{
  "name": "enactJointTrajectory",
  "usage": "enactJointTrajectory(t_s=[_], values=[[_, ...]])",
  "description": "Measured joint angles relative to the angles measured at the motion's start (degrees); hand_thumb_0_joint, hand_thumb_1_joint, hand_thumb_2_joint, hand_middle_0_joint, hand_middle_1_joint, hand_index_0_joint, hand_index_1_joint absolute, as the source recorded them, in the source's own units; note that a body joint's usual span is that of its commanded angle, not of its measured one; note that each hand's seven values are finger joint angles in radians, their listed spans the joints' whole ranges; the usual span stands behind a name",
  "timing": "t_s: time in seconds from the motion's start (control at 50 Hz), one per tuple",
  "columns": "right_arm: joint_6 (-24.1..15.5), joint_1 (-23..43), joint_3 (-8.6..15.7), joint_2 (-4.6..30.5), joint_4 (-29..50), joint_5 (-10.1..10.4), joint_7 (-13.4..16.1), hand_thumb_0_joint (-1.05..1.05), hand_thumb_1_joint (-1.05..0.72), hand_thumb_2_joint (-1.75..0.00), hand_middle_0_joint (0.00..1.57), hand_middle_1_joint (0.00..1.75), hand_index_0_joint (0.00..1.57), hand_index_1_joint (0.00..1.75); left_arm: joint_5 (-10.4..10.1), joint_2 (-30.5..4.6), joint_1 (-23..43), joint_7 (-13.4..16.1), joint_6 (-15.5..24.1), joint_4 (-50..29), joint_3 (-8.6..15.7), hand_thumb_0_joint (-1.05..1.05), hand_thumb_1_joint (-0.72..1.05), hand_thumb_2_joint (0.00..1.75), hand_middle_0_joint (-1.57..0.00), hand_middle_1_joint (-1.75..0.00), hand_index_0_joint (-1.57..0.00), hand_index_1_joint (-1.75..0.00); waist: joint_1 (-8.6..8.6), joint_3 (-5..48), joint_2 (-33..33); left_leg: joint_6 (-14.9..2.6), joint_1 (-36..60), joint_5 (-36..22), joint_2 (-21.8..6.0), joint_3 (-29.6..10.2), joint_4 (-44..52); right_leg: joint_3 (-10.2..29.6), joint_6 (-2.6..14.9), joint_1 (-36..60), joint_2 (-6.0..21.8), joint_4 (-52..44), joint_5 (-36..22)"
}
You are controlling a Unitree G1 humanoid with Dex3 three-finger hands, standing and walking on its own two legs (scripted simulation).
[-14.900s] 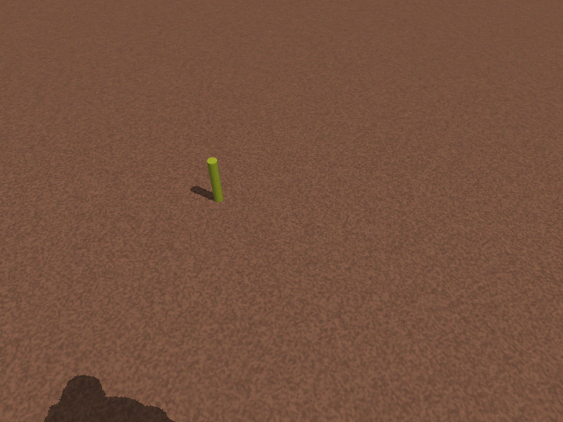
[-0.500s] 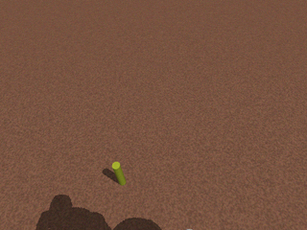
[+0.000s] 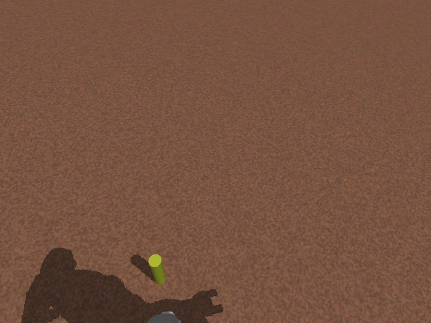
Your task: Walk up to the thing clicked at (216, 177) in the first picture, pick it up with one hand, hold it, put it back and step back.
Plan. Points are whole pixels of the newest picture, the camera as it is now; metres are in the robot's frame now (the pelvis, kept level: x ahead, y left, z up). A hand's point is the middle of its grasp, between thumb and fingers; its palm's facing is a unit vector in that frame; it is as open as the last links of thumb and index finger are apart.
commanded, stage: walk up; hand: left
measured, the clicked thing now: (158, 270) +0.39 +0.20 -0.63
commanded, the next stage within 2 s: none
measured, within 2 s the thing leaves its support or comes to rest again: neither
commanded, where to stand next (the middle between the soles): +0.07 -0.02 m, yaw +1 degrees
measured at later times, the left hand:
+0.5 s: hand out of the picture +0.11 +0.25 -0.13, palm faces -0.03 -0.92 -0.39, open 7.4 cm
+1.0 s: hand out of the picture +0.13 +0.23 -0.13, palm faces -0.04 -0.95 -0.32, open 7.4 cm
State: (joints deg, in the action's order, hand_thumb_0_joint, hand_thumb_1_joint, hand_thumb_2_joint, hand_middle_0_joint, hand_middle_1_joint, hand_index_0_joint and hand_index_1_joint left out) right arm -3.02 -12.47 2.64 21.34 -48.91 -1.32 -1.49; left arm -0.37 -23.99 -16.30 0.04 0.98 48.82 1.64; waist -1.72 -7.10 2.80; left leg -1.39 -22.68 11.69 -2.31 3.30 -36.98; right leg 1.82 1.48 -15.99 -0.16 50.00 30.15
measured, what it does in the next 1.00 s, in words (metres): steps on the spot: right foot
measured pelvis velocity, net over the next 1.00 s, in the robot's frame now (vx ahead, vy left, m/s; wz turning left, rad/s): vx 0.03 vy -0.01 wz -0.01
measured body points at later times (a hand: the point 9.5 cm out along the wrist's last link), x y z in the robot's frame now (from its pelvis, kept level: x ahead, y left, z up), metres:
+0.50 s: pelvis +0.04 -0.02 +0.02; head +0.06 -0.03 +0.46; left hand +0.11 +0.30 -0.10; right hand +0.15 -0.31 -0.12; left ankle +0.09 +0.11 -0.72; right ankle +0.03 -0.15 -0.72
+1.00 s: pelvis +0.03 -0.01 +0.03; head +0.05 -0.01 +0.48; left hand +0.14 +0.28 -0.11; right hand +0.10 -0.32 -0.10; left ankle +0.09 +0.11 -0.72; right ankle +0.03 -0.15 -0.72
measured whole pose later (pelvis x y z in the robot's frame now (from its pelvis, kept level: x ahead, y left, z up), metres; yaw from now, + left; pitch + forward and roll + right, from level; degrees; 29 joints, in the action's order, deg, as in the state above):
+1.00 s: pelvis +0.03 -0.01 +0.03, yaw +0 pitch -2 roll -1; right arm -0.3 -5.0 0.2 20.5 -65.9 -0.4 -1.2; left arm 0.5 -20.2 -3.5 -0.9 0.2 64.9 0.3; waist 1.0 -3.4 0.2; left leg 0.7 -12.0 6.1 -2.8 3.1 -20.2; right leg -1.1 -1.0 -5.9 0.8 19.3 11.3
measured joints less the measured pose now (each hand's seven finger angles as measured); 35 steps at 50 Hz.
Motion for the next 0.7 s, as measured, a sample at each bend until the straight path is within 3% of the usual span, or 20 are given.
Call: enactJointTrajectory(t_s=[0.08, 0.22, 0.24, 0.3, 0.36, 0.7], values=[[0.49, 1.65, -1.51, -1.56, 0.32, 0.15, 0.39, 0.01, -0.91, -0.89, 0.21, 0.30, 0.20, 0.30, 0.02, 0.02, 0.56, -0.13, -0.74, 2.19, -0.50, 0.01, 0.90, 0.89, -0.20, -0.30, -0.21, -0.30, 0.58, 0.55, 0.77, -0.18, 1.72, 0.23, -0.27, 0.55, 1.92, 0.21, 0.33, -2.93, 0.08, 2.04, 0.68], [1.80, 4.35, -2.12, -0.50, -0.49, 0.58, 0.54, 0.01, -0.90, -0.89, 0.21, 0.30, 0.21, 0.30, 0.41, 1.14, 1.51, -0.08, -0.52, 5.74, -0.61, 0.01, 0.90, 0.89, -0.20, -0.30, -0.21, -0.30, 0.65, 1.33, -1.75, 0.10, 1.35, 2.71, -0.46, 0.87, -0.69, -1.63, -0.79, 0.27, 1.87, -11.89, -7.78], [2.15, 4.82, -2.09, -0.22, -0.93, 0.86, 0.57, 0.01, -0.90, -0.89, 0.21, 0.30, 0.21, 0.30, 0.57, 1.37, 1.77, 0.05, -0.39, 6.42, -0.51, 0.01, 0.90, 0.89, -0.20, -0.30, -0.21, -0.30, 0.54, 1.28, -2.58, 0.36, 1.18, 3.30, -0.79, 0.63, -1.64, -1.80, -1.60, 0.95, 1.54, -13.19, -10.59], [3.26, 5.70, -1.97, -0.19, -3.05, 1.76, 0.70, 0.01, -0.91, -0.89, 0.21, 0.30, 0.20, 0.30, 1.21, 2.10, 1.98, 0.19, -0.11, 7.92, -0.75, 0.01, 0.90, 0.89, -0.20, -0.30, -0.21, -0.30, 0.45, 2.08, -4.65, 1.10, 1.88, 3.53, -1.16, -0.40, -1.04, -2.64, -2.81, 2.15, 1.04, -14.39, -10.75], [3.06, 6.10, -2.22, -0.52, -5.00, 1.85, 0.40, 0.01, -0.91, -0.89, 0.21, 0.30, 0.20, 0.30, 1.06, 2.11, 2.64, -0.09, -0.29, 9.15, -1.44, 0.01, 0.90, 0.89, -0.20, -0.30, -0.21, -0.30, 0.44, 2.71, -4.37, 1.33, 3.81, 1.93, -0.06, 0.18, 2.44, -2.14, -2.92, 2.67, 2.03, -15.00, -10.45], [3.27, 8.45, -2.85, -0.61, -14.73, 1.67, 0.14, 0.01, -0.91, -0.89, 0.20, 0.30, 0.20, 0.30, 0.43, 4.02, 12.81, -0.21, 0.08, 13.03, -2.19, 0.01, 0.90, 0.89, -0.20, -0.30, -0.21, -0.30, 2.19, 3.32, -3.44, 2.40, 10.60, -3.28, -0.75, -0.21, 13.43, -2.82, -2.18, 9.64, 0.89, -26.55, -15.99]])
